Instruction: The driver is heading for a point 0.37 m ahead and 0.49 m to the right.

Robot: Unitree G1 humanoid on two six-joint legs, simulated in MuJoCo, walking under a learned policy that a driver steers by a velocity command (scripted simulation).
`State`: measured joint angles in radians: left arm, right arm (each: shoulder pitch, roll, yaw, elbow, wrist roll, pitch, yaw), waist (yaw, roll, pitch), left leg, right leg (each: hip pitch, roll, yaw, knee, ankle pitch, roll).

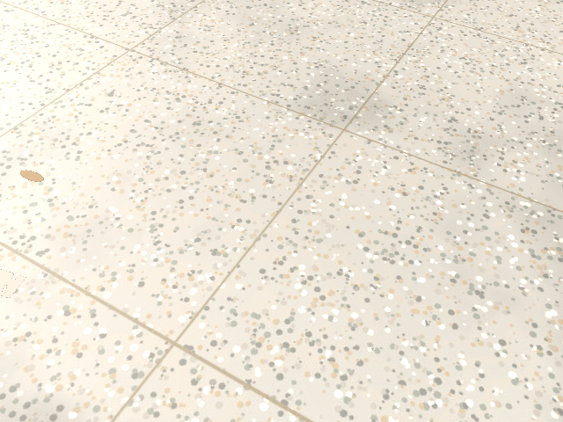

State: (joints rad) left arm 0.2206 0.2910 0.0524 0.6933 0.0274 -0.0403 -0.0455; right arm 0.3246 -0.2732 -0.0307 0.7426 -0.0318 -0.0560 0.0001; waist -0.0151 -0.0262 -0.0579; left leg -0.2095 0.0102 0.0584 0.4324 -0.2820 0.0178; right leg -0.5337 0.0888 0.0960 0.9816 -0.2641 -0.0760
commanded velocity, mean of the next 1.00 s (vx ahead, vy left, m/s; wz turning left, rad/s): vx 0.97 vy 0.00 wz -0.86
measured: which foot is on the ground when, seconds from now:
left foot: down 0.00-0.34, up 0.36-0.74, down 0.76-1.00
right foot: up 0.00-0.32, down 0.34-0.76, up 0.78-1.00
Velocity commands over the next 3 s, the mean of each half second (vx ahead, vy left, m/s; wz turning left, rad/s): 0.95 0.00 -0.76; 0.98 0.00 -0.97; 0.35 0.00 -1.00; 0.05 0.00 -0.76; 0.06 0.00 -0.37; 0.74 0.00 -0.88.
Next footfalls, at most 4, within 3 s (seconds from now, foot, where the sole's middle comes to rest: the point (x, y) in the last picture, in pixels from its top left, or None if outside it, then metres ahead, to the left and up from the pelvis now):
0.34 right None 0.39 -0.13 -0.78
0.76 left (343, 301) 0.87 -0.18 -0.78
1.16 right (491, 274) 0.96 -0.62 -0.78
1.72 left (504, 229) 1.14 -0.71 -0.78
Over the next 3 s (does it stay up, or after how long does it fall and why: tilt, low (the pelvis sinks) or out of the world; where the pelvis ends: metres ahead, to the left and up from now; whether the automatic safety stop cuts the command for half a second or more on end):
stays up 0.92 -0.76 -0.04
